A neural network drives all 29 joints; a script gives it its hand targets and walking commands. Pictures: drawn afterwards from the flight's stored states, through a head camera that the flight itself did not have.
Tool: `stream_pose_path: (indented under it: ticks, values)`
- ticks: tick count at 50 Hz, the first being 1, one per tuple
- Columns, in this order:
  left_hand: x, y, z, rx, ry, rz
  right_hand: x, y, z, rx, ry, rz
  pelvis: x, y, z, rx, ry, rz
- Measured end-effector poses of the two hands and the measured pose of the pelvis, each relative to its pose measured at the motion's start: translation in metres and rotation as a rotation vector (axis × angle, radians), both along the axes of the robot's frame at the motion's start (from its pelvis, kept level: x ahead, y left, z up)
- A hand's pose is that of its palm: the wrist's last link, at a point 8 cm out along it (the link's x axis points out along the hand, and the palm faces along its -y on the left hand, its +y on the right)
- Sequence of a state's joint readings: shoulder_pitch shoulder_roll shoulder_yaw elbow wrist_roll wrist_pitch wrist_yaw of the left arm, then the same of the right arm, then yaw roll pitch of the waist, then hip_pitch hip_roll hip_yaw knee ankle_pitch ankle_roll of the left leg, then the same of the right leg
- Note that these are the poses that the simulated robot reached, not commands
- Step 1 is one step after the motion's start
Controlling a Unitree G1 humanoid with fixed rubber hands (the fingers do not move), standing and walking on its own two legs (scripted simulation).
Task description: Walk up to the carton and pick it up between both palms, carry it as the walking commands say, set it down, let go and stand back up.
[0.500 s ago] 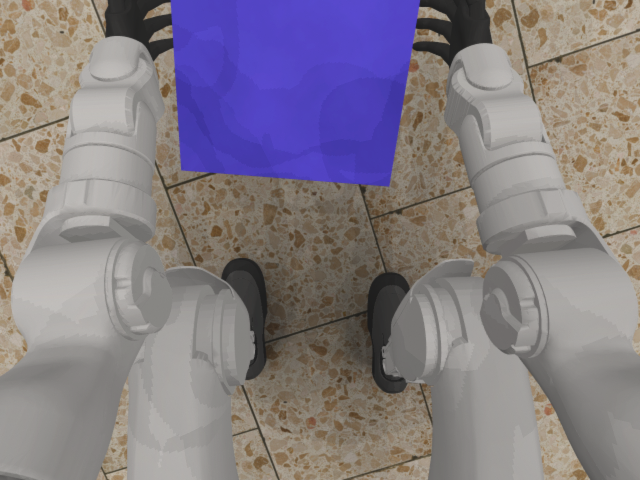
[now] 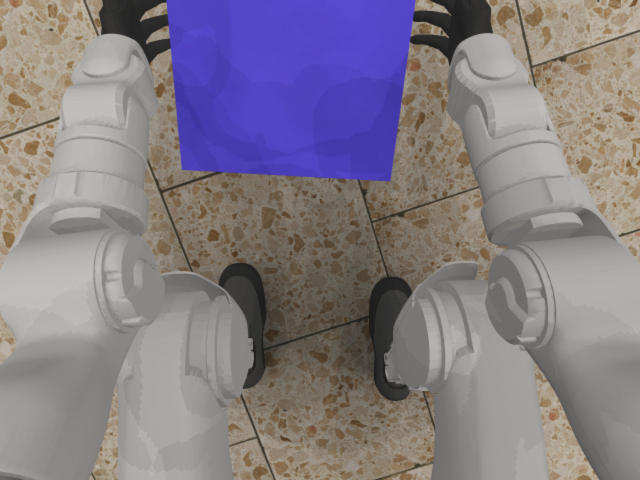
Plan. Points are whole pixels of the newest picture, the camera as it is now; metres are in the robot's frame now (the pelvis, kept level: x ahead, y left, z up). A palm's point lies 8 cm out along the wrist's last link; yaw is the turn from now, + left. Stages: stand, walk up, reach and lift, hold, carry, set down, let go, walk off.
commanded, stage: set down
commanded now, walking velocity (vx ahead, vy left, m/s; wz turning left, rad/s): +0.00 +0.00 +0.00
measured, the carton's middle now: (293, 71) +0.53 +0.05 -0.25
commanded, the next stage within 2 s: none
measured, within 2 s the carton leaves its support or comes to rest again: rests again in 1.46 s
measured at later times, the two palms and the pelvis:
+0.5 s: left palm (131, 42) +0.53 +0.21 -0.17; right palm (464, 37) +0.54 -0.12 -0.16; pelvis +0.00 +0.00 +0.00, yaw +0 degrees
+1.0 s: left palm (134, 36) +0.54 +0.21 -0.18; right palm (461, 33) +0.55 -0.12 -0.17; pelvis +0.01 +0.00 +0.00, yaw +0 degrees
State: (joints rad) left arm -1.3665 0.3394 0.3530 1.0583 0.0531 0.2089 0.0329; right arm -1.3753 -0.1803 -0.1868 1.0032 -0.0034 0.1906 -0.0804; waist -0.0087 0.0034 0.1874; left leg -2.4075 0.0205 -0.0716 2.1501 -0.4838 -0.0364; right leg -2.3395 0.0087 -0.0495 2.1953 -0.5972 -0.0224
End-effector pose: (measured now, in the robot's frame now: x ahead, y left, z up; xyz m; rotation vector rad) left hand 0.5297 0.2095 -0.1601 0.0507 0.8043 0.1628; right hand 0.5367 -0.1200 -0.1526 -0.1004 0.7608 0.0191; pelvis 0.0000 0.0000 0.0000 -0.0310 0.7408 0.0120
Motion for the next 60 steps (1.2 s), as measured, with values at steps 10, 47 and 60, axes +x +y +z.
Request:
stream_pose_path:
  ticks: [10,47,60]
  values:
    - [0.001,0.001,-0.004,0.005,0.001,-0.003,0.002,0.000,-0.004,0.014,0.001,0.012,0.000,0.000,-0.002,0.001,0.004,0.000]
    - [0.011,0.002,-0.016,0.017,-0.021,-0.035,0.013,-0.003,-0.020,0.066,-0.003,0.001,0.009,-0.001,0.000,0.005,0.031,0.000]
    - [0.013,0.002,-0.019,0.018,-0.028,-0.036,0.014,-0.003,-0.024,0.067,-0.011,0.001,0.012,-0.001,-0.003,0.007,0.030,-0.001]
